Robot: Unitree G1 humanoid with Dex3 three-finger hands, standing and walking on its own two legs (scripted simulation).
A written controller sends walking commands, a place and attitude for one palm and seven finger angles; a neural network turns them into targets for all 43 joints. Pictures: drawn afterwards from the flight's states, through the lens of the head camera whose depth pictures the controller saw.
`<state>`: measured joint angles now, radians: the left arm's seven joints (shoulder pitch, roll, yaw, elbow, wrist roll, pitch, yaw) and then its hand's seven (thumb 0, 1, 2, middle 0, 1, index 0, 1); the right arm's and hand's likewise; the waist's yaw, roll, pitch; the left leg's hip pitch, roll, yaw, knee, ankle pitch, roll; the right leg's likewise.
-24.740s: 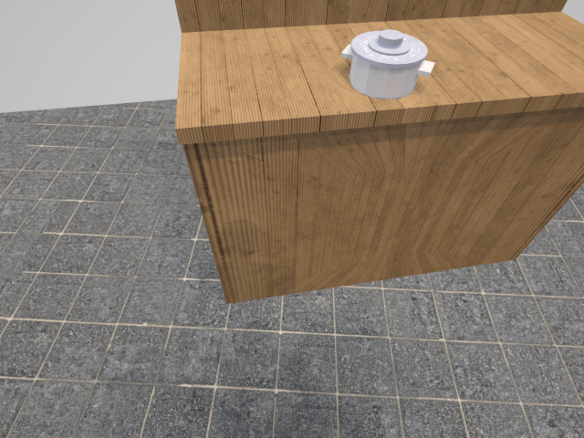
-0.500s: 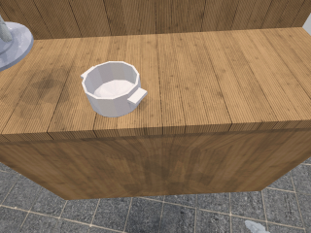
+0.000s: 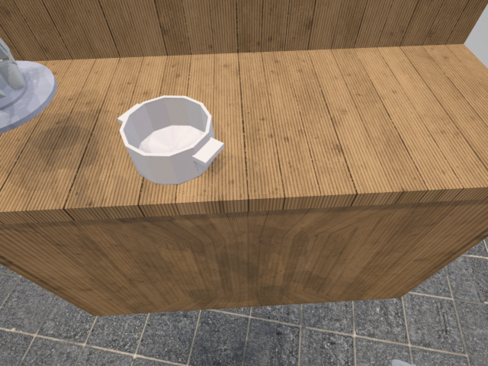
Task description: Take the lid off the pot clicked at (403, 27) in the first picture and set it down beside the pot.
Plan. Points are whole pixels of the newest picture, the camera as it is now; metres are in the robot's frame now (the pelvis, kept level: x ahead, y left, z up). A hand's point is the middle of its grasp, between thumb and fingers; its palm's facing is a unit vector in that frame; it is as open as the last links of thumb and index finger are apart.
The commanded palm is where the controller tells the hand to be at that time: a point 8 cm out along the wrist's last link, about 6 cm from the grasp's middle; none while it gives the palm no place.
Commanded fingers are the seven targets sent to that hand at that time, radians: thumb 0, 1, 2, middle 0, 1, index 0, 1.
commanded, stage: lower the lid onto the table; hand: left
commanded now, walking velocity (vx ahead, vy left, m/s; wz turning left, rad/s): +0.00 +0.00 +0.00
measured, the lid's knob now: out of the picture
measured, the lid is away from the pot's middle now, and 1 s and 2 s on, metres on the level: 0.23 0.24 0.25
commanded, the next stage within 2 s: none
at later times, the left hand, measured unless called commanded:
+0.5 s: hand out of the picture +0.44 +0.34 +0.21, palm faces -0.31 -0.19 -0.93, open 5.5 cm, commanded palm +0.44 +0.35 +0.28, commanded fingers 0.00 0.59 1.10 -0.68 -0.94 -0.95 -1.08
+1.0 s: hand (10, 127) +0.44 +0.35 +0.17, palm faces -0.40 -0.22 -0.89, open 5.5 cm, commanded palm +0.46 +0.36 +0.25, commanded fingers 0.00 0.59 1.10 -0.68 -0.94 -0.95 -1.08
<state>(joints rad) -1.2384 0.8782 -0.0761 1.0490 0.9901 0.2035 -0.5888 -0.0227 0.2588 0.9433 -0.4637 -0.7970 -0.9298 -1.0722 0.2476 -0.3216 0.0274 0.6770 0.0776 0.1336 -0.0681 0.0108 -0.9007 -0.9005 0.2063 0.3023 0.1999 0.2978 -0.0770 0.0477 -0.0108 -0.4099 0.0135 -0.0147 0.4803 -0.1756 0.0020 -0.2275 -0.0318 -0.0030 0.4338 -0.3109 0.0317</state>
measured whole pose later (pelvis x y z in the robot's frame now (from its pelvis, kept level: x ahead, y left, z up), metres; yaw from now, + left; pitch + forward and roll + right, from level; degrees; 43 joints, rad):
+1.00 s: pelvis +0.00 +0.01 +0.00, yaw -1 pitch +8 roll -2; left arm -1.15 0.89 -0.05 1.16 0.97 0.07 -0.55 -0.03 0.27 0.94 -0.45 -0.80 -0.93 -1.08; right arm 0.26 -0.32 0.03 0.69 0.08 0.15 -0.09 0.01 -0.90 -0.90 0.21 0.30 0.20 0.30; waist -0.10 0.03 -0.01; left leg -0.48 0.02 0.00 0.54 -0.20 0.01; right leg -0.29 -0.02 0.01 0.46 -0.31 0.04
